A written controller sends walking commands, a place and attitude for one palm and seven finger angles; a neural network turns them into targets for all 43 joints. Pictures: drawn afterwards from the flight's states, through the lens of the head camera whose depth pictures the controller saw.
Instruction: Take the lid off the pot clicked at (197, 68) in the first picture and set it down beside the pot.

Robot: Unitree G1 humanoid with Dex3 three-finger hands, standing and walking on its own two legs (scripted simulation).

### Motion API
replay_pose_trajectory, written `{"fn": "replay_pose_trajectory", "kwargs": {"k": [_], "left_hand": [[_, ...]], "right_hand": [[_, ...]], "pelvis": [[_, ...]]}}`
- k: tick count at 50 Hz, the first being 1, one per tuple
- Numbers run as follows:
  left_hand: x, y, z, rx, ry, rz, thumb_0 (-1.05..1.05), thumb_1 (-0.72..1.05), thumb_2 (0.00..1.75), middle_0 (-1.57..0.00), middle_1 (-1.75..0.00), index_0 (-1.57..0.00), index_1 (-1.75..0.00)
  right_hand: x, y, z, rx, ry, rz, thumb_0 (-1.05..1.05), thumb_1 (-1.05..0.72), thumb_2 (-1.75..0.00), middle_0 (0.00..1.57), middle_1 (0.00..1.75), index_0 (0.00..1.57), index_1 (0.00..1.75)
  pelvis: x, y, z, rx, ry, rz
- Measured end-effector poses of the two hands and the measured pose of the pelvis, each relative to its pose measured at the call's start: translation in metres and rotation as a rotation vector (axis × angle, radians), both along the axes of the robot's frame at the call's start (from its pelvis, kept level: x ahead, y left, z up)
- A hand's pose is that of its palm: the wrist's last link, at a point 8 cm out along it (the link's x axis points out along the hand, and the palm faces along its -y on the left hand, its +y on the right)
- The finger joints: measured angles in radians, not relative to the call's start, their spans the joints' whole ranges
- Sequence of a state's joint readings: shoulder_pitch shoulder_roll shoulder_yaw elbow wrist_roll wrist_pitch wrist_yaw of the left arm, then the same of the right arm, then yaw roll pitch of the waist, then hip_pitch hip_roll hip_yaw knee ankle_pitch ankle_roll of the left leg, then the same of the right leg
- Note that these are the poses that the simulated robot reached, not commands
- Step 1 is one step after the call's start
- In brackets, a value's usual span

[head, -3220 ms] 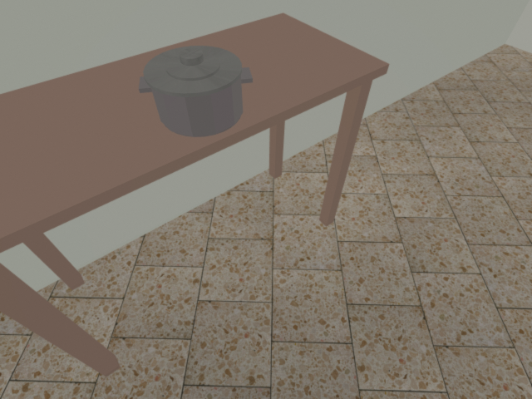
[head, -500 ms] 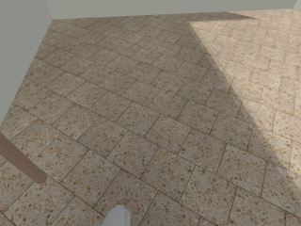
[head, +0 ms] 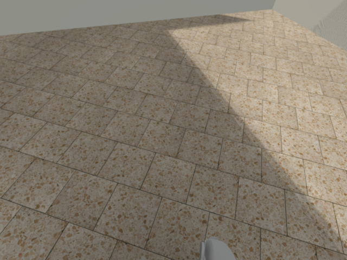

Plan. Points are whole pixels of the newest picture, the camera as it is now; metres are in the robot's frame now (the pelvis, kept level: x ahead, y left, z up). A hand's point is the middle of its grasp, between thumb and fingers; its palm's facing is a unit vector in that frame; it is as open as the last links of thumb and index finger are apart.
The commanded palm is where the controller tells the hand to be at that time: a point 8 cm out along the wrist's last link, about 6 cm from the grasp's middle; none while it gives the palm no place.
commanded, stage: walk to a spot facing it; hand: left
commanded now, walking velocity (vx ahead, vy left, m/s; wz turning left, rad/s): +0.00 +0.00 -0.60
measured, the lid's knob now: out of the picture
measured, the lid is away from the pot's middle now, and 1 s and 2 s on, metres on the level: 0.00 0.00 0.00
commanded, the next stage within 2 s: turn to face it in 0.04 s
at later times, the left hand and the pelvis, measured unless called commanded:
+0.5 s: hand (140, 224) +0.25 +0.10 -0.17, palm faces -0.01 -0.99 -0.16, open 7.3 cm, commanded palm none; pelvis +0.11 -0.05 -0.01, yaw +1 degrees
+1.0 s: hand out of the picture +0.12 +0.20 -0.17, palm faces +0.34 -0.89 -0.30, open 7.4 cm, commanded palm none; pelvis +0.12 -0.04 +0.00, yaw +18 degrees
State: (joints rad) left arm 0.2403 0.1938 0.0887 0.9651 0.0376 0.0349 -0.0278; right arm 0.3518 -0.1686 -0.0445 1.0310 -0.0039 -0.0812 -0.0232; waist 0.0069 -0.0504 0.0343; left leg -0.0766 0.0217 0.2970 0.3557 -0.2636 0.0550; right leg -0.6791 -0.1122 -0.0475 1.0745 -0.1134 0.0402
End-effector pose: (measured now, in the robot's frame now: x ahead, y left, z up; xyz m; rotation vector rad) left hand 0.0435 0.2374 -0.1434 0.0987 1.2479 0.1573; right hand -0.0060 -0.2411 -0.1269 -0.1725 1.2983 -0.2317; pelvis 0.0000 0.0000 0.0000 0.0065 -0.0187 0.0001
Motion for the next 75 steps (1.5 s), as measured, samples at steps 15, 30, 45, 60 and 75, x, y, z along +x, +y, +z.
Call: {"fn": "replay_pose_trajectory", "kwargs": {"k": [15, 30, 45, 60, 75], "left_hand": [[0.217, -0.077, 0.000, 0.057, -0.198, -0.271, 0.00, 0.91, 0.90, -0.20, -0.30, -0.19, -0.30], [0.162, -0.049, -0.011, 0.008, -0.147, 0.020, -0.01, 0.91, 0.90, -0.21, -0.30, -0.20, -0.30], [0.057, 0.018, 0.004, 0.112, 0.052, 0.250, 0.00, 0.91, 0.90, -0.20, -0.30, -0.19, -0.30], [0.045, -0.061, 0.030, 0.183, -0.076, 0.387, 0.00, 0.90, 0.90, -0.20, -0.30, -0.20, -0.30], [-0.066, -0.116, 0.006, 0.074, 0.071, 0.621, 0.00, 0.90, 0.90, -0.21, -0.30, -0.20, -0.30]], "right_hand": [[-0.008, -0.003, -0.043, 0.135, 0.261, -0.226, 0.01, -0.91, -0.90, 0.20, 0.30, 0.20, 0.30], [0.161, -0.028, -0.018, 0.033, 0.012, 0.062, 0.01, -0.92, -0.90, 0.20, 0.30, 0.20, 0.30], [0.231, -0.017, 0.003, -0.015, -0.050, 0.280, 0.01, -0.91, -0.90, 0.20, 0.30, 0.20, 0.30], [0.303, -0.058, -0.024, 0.061, -0.072, 0.466, 0.01, -0.91, -0.90, 0.20, 0.30, 0.20, 0.30], [0.350, 0.000, -0.004, 0.044, -0.086, 0.740, 0.01, -0.91, -0.90, 0.19, 0.30, 0.19, 0.30]], "pelvis": [[0.094, -0.045, -0.027, -0.005, 0.003, -0.088], [0.113, -0.035, -0.017, -0.024, 0.000, 0.094], [0.118, -0.023, -0.003, -0.029, 0.030, 0.248], [0.119, -0.086, -0.009, 0.019, 0.009, 0.460], [0.101, -0.093, -0.007, 0.018, 0.010, 0.651]]}}
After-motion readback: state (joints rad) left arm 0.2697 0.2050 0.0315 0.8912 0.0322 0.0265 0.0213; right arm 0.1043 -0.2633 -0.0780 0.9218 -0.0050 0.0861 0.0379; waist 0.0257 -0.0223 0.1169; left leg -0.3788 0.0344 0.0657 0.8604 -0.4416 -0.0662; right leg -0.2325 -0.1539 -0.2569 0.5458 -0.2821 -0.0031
